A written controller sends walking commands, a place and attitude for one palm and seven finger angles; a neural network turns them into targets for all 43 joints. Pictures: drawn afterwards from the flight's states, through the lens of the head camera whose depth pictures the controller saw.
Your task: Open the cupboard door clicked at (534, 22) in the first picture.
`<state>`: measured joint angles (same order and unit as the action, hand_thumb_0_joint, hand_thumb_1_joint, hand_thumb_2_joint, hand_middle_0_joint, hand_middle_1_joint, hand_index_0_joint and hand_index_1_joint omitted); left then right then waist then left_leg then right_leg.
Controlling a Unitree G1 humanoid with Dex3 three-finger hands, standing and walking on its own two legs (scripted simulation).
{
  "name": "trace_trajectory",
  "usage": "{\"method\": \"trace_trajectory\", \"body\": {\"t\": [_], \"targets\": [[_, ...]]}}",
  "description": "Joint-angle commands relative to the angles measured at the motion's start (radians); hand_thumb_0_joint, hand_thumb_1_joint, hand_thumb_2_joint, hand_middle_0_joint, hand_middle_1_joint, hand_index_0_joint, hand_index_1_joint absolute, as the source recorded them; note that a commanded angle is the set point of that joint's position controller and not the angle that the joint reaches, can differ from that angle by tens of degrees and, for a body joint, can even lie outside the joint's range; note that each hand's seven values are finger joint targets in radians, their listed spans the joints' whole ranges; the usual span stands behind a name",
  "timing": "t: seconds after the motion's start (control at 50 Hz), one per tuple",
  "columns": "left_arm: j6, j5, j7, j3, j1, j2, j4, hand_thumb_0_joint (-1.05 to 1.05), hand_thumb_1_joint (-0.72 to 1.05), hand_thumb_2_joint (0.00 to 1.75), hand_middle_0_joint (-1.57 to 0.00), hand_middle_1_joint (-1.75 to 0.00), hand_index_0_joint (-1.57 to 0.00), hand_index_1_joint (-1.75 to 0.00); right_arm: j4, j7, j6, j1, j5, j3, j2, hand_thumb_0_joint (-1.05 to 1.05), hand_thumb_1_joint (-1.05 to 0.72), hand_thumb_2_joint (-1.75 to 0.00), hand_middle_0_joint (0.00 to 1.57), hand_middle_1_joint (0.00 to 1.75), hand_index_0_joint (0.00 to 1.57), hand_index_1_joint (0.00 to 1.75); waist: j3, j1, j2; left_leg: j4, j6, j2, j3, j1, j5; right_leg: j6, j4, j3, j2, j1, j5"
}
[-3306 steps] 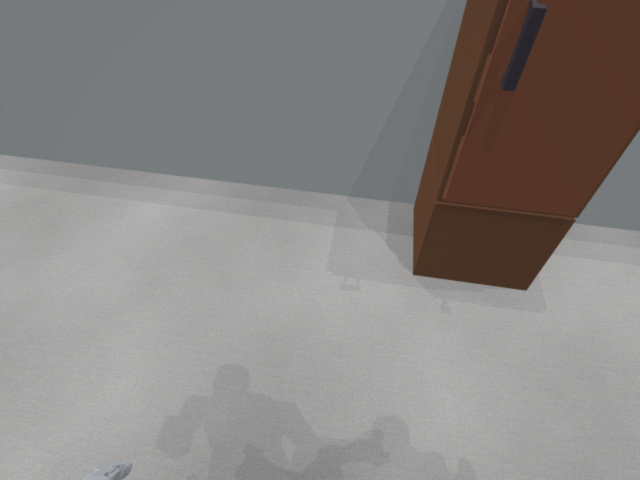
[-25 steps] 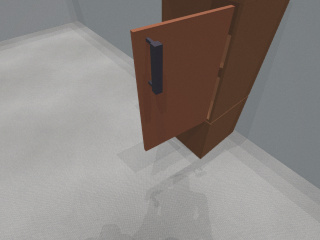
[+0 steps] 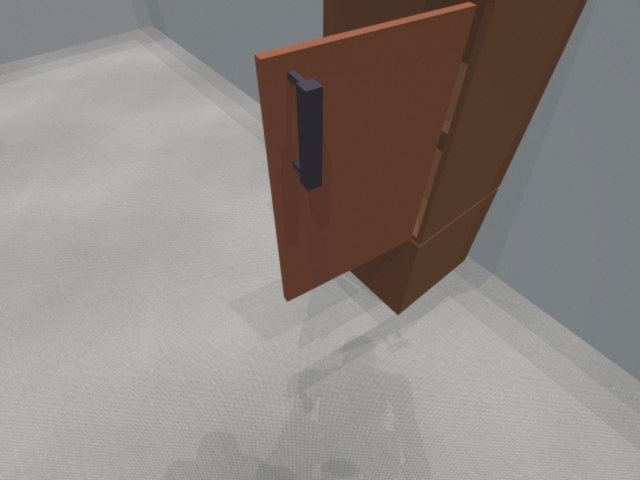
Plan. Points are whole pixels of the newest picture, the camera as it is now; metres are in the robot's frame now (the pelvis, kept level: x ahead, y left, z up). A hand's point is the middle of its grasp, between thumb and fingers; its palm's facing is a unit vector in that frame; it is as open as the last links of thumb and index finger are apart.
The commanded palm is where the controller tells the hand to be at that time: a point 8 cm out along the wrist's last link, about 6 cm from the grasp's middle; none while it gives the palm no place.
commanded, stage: look to check the result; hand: left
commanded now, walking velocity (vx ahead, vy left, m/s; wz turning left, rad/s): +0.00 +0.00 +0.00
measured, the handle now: (302, 132) +0.56 +0.06 +0.14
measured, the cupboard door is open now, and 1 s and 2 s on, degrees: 82 82 82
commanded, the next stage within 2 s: stand and wait in 0.30 s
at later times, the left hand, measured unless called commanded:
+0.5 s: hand out of the picture -0.04 +0.16 -0.17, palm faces +0.05 -0.98 -0.18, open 7.4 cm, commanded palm none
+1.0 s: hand out of the picture -0.04 +0.16 -0.17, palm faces +0.05 -0.98 -0.18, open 7.4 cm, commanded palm none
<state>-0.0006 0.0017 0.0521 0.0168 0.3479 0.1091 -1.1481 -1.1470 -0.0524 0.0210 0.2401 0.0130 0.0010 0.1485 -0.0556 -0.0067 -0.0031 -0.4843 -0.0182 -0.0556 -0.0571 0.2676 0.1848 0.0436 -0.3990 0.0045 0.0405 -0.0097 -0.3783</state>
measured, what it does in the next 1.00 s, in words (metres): stands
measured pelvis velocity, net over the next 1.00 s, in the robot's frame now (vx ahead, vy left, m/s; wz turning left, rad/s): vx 0.00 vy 0.00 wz -0.01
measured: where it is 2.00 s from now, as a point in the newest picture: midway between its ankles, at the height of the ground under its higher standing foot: outside the picture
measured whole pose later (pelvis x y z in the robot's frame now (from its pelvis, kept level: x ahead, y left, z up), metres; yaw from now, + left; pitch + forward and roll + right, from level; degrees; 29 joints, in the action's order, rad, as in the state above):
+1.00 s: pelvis +0.00 +0.00 +0.00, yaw +0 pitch -2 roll +1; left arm -0.01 0.00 0.05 0.01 0.35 0.11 -1.15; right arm -1.16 -0.05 0.02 0.25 0.01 0.00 0.14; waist -0.05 -0.01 0.01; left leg -0.44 -0.02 -0.06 -0.05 0.25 0.16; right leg 0.04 -0.37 0.00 0.03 -0.02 -0.36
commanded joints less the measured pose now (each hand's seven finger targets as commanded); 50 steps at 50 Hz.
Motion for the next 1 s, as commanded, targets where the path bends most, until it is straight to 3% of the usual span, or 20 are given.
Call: {"method": "trace_trajectory", "body": {"t": [0.0, 0.06, 0.12, 0.48, 0.52, 0.6, 0.74, 0.98], "targets": [[-0.006, -0.001, 0.005, 0.011, 0.097, 0.091, 0.011, 0.0, 0.9, 0.9, -0.2, -0.3, -0.2, -0.3, 0.021, -0.004, -0.015, 0.055, 0.001, 0.009, 0.075, 0.0, -0.9, -0.9, 0.2, 0.3, 0.2, 0.3, -0.035, -0.001, 0.025, 0.041, -0.045, 0.107, -0.083, -0.093, -0.229, -0.021, 0.079, -0.064, -0.128, 0.137, 0.334], [-0.007, 0.0, 0.005, 0.011, 0.101, 0.093, 0.012, 0.0, 0.9, 0.9, -0.2, -0.3, -0.2, -0.3, 0.022, -0.004, -0.016, 0.05, -0.001, 0.009, 0.08, 0.0, -0.9, -0.9, 0.2, 0.3, 0.2, 0.3, -0.014, 0.002, 0.025, 0.038, -0.046, 0.109, -0.081, -0.107, -0.24, -0.024, 0.081, -0.061, -0.128, 0.125, 0.344], [-0.006, 0.0, 0.003, 0.009, 0.098, 0.092, 0.01, 0.0, 0.9, 0.9, -0.2, -0.3, -0.2, -0.3, 0.019, -0.003, -0.015, 0.045, 0.002, 0.009, 0.081, 0.0, -0.9, -0.9, 0.2, 0.3, 0.2, 0.3, -0.046, 0.001, 0.016, 0.055, -0.044, 0.108, -0.089, -0.094, -0.21, -0.02, 0.09, -0.062, -0.127, 0.142, 0.291], [-0.008, 0.0, 0.0, 0.006, 0.1, 0.094, 0.006, 0.0, 0.9, 0.9, -0.2, -0.3, -0.2, -0.3, 0.012, 0.0, -0.017, 0.047, 0.002, 0.01, 0.087, 0.0, -0.9, -0.9, 0.2, 0.3, 0.2, 0.3, -0.046, 0.002, 0.026, 0.089, -0.043, 0.11, -0.103, -0.107, -0.174, -0.011, 0.107, -0.061, -0.125, 0.156, 0.201], [-0.008, -0.001, -0.001, 0.005, 0.099, 0.096, 0.007, 0.0, 0.9, 0.9, -0.2, -0.3, -0.2, -0.3, 0.011, 0.001, -0.017, 0.049, 0.003, 0.01, 0.087, 0.0, -0.9, -0.9, 0.2, 0.3, 0.2, 0.3, -0.043, 0.002, 0.003, 0.096, -0.043, 0.109, -0.108, -0.11, -0.168, -0.008, 0.106, -0.065, -0.122, 0.158, 0.187], [-0.01, 0.0, 0.0, 0.005, 0.099, 0.097, 0.007, 0.0, 0.9, 0.9, -0.2, -0.3, -0.2, -0.3, 0.01, 0.001, -0.021, 0.053, 0.002, 0.01, 0.087, 0.0, -0.9, -0.9, 0.2, 0.3, 0.2, 0.3, -0.03, 0.003, 0.033, 0.087, -0.044, 0.111, -0.099, -0.116, -0.201, -0.014, 0.104, -0.065, -0.126, 0.147, 0.235], [-0.01, -0.001, 0.001, 0.003, 0.104, 0.093, 0.004, 0.0, 0.9, 0.9, -0.2, -0.3, -0.2, -0.3, 0.007, 0.001, -0.018, 0.056, 0.002, 0.01, 0.085, 0.0, -0.9, -0.9, 0.2, 0.3, 0.2, 0.3, -0.059, 0.002, 0.007, 0.094, -0.042, 0.11, -0.098, -0.106, -0.175, -0.011, 0.108, -0.065, -0.124, 0.165, 0.202], [-0.013, 0.0, 0.003, 0.004, 0.114, 0.091, 0.001, 0.0, 0.9, 0.9, -0.2, -0.3, -0.2, -0.3, 0.005, 0.0, -0.021, 0.058, 0.0, 0.009, 0.08, 0.0, -0.9, -0.9, 0.2, 0.3, 0.2, 0.3, -0.044, 0.003, 0.032, 0.081, -0.044, 0.11, -0.091, -0.111, -0.204, -0.018, 0.108, -0.063, -0.128, 0.152, 0.257]]}}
